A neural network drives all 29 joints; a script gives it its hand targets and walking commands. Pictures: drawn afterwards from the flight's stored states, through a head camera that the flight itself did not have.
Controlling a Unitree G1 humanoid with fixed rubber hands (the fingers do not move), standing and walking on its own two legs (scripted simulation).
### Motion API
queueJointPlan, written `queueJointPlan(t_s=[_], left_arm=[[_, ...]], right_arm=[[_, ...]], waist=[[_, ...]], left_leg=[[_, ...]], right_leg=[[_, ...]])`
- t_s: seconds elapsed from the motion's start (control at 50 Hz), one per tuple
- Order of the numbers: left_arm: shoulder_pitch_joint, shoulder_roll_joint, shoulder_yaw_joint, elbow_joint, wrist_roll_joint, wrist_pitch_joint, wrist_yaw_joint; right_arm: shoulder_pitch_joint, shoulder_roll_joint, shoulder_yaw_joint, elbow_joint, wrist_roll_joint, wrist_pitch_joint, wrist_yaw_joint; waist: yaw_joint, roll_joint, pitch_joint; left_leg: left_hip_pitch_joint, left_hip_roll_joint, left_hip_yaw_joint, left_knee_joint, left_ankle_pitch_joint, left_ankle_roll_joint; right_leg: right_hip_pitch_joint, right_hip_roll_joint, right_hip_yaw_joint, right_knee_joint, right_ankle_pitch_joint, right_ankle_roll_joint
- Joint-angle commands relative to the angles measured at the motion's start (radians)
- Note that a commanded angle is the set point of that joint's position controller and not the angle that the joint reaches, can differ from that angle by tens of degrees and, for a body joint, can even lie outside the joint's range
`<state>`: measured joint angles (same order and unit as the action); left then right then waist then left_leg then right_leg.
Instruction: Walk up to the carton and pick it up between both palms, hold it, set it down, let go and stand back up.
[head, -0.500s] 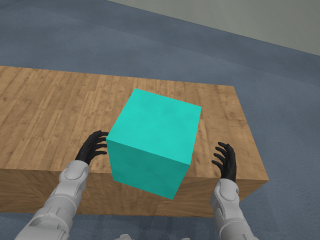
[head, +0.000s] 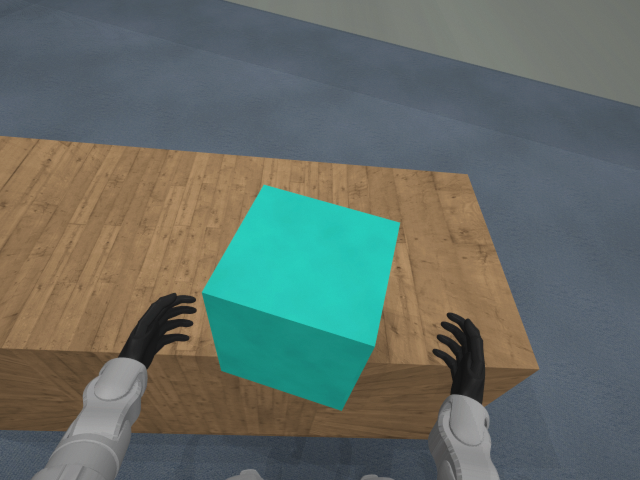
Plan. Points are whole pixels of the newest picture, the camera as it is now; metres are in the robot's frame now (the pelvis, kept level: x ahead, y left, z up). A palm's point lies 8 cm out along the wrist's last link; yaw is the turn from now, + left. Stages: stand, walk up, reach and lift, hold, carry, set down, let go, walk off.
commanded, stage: set down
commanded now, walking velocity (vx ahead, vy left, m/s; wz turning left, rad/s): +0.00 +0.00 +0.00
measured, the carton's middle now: (304, 302) +0.39 +0.00 -0.06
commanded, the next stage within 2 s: none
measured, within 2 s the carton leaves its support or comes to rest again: neither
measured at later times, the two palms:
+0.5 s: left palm (139, 360) +0.29 +0.21 -0.03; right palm (469, 399) +0.22 -0.20 -0.01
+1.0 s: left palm (137, 397) +0.24 +0.20 -0.03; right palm (483, 411) +0.21 -0.22 -0.02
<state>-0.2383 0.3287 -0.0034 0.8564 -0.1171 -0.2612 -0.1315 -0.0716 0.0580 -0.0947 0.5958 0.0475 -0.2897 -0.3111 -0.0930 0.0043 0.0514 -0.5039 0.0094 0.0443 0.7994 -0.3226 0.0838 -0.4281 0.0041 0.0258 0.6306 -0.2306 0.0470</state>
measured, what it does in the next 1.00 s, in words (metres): shifts its weight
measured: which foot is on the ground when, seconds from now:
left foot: down 0.00-1.00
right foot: down 0.00-1.00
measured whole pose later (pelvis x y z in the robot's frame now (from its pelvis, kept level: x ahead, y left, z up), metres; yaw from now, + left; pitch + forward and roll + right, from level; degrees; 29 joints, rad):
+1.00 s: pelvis +0.05 -0.03 +0.02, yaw +0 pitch -1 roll -2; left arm 0.18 0.34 0.00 0.52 -0.13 -0.21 -0.15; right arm 0.26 0.06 0.00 0.43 0.09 -0.36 -0.24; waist -0.06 0.01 0.09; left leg -0.29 0.01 0.04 0.60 -0.30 0.05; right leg -0.25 0.00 0.03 0.50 -0.24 0.05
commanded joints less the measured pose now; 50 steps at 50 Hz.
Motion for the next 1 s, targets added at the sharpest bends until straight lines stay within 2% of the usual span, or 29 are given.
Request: queueJointPlan(t_s=[0.0,0.12,0.16,0.2,0.3,0.38,0.48,0.5,0.62,0.68,0.8,0.92,0.98], left_arm=[[-0.194,0.275,0.011,-0.291,-0.175,-0.047,-0.020],[-0.074,0.259,0.012,-0.368,-0.161,-0.032,-0.024],[-0.023,0.257,0.020,-0.393,-0.153,-0.022,-0.031],[-0.022,0.253,0.010,-0.401,-0.158,-0.012,-0.035],[0.070,0.237,0.013,-0.459,-0.151,-0.001,-0.034],[0.130,0.215,0.013,-0.493,-0.128,0.013,-0.028],[0.201,0.198,0.024,-0.528,-0.115,0.027,-0.029],[0.219,0.187,0.025,-0.516,-0.099,0.035,-0.027],[0.294,0.178,0.047,-0.535,-0.094,0.037,-0.030],[0.335,0.174,0.060,-0.521,-0.090,0.040,-0.032],[0.372,0.172,0.073,-0.521,-0.102,0.038,-0.035],[0.346,0.189,0.084,-0.503,-0.122,0.029,-0.032],[0.336,0.192,0.077,-0.508,-0.136,0.025,-0.026]], right_arm=[[-0.103,0.017,0.107,-0.213,0.068,-0.062,-0.006],[0.012,0.002,0.141,-0.239,0.098,-0.095,0.006],[0.065,-0.005,0.152,-0.255,0.098,-0.103,0.004],[0.058,-0.016,0.151,-0.274,0.099,-0.104,0.006],[0.131,-0.030,0.170,-0.316,0.097,-0.120,0.020],[0.182,-0.057,0.179,-0.305,0.088,-0.127,0.041],[0.239,-0.078,0.185,-0.315,0.075,-0.141,0.060],[0.246,-0.093,0.184,-0.282,0.071,-0.136,0.069],[0.298,-0.100,0.185,-0.295,0.057,-0.144,0.086],[0.314,-0.109,0.183,-0.292,0.046,-0.140,0.095],[0.322,-0.108,0.176,-0.307,0.028,-0.134,0.100],[0.291,-0.101,0.161,-0.313,0.015,-0.105,0.101],[0.275,-0.101,0.149,-0.319,0.011,-0.090,0.103]], waist=[[0.067,0.146,-0.320],[0.085,0.174,-0.283],[0.090,0.169,-0.266],[0.082,0.165,-0.251],[0.102,0.182,-0.246],[0.111,0.210,-0.234],[0.117,0.203,-0.209],[0.122,0.222,-0.190],[0.142,0.188,-0.171],[0.155,0.169,-0.147],[0.162,0.125,-0.112],[0.164,0.085,-0.096],[0.157,0.083,-0.103]], left_leg=[[0.253,0.125,-0.183,-0.313,-0.122,-0.098],[0.341,0.132,-0.176,-0.308,0.051,-0.131],[0.368,0.132,-0.172,-0.313,0.095,-0.134],[0.367,0.129,-0.160,-0.315,0.115,-0.135],[0.410,0.121,-0.145,-0.322,0.211,-0.145],[0.448,0.128,-0.152,-0.328,0.281,-0.160],[0.458,0.117,-0.132,-0.330,0.361,-0.164],[0.470,0.116,-0.131,-0.334,0.388,-0.170],[0.462,0.098,-0.106,-0.341,0.438,-0.165],[0.448,0.089,-0.093,-0.349,0.430,-0.161],[0.405,0.065,-0.066,-0.357,0.366,-0.141],[0.334,0.052,-0.045,-0.378,0.207,-0.115],[0.314,0.054,-0.042,-0.391,0.158,-0.108]], right_leg=[[0.097,0.016,-0.041,-0.083,-0.046,-0.061],[0.084,0.021,-0.043,-0.118,0.004,-0.066],[0.091,0.022,-0.041,-0.134,0.023,-0.069],[0.090,0.023,-0.043,-0.144,0.022,-0.072],[0.106,0.030,-0.045,-0.165,0.053,-0.080],[0.109,0.039,-0.054,-0.173,0.057,-0.087],[0.128,0.046,-0.050,-0.194,0.078,-0.096],[0.126,0.049,-0.053,-0.198,0.079,-0.102],[0.171,0.050,-0.045,-0.217,0.102,-0.105],[0.192,0.051,-0.040,-0.226,0.099,-0.107],[0.219,0.047,-0.029,-0.235,0.086,-0.106],[0.235,0.035,-0.021,-0.232,0.027,-0.100],[0.251,0.034,-0.022,-0.226,-0.001,-0.095]])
